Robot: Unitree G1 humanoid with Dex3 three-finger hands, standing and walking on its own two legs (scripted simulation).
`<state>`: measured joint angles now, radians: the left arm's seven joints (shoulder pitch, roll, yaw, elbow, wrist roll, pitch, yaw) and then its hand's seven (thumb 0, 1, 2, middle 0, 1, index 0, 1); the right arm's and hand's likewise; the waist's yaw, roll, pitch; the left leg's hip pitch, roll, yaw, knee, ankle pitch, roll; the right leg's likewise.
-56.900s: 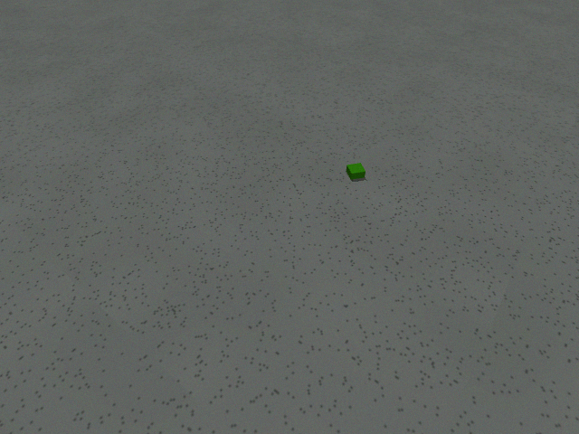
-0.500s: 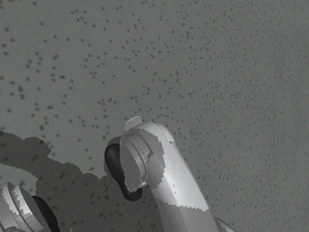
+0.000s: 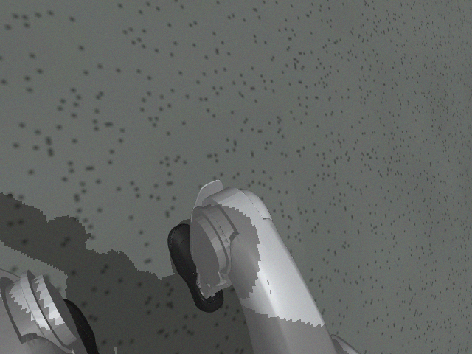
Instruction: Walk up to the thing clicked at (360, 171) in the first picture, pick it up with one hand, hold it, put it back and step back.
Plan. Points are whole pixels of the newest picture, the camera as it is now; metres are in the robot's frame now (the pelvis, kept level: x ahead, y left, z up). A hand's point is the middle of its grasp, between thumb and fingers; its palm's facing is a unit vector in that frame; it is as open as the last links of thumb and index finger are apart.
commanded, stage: withdraw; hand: left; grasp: from above
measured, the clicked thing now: out of the picture +0.48 +0.38 -0.30
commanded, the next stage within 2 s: home in 0.68 s
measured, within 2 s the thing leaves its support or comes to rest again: neither
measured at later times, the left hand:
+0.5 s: hand out of the picture +0.44 +0.37 -0.14, palm faces -0.49 -0.12 -0.86, open 13.6 cm
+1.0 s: hand out of the picture +0.46 +0.41 -0.12, palm faces -0.46 -0.18 -0.87, open 12.2 cm
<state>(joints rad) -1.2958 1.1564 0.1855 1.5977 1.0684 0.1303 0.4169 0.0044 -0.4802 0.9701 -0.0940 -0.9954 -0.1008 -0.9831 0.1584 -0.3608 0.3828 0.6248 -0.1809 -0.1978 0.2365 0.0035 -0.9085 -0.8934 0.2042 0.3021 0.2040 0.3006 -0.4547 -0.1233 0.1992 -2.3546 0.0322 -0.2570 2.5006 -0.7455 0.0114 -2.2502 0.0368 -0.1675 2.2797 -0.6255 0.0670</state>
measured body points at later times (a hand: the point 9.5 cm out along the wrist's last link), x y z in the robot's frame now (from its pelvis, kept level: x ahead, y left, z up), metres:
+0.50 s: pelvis -0.02 +0.00 +0.01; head +0.22 +0.15 +0.36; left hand +0.47 +0.37 -0.09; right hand +0.09 -0.28 -0.05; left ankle +0.05 +0.12 -0.29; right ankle +0.12 -0.12 -0.29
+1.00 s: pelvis -0.01 +0.00 +0.02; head +0.26 +0.10 +0.36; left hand +0.48 +0.42 -0.07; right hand +0.04 -0.26 -0.06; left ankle +0.05 +0.12 -0.29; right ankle +0.12 -0.12 -0.29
